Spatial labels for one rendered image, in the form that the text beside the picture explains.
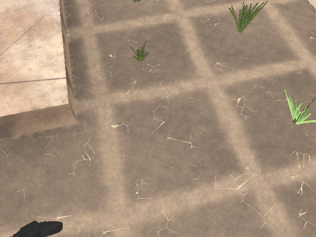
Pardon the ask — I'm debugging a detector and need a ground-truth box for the left robot hand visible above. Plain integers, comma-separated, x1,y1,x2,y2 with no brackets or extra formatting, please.
10,221,63,237

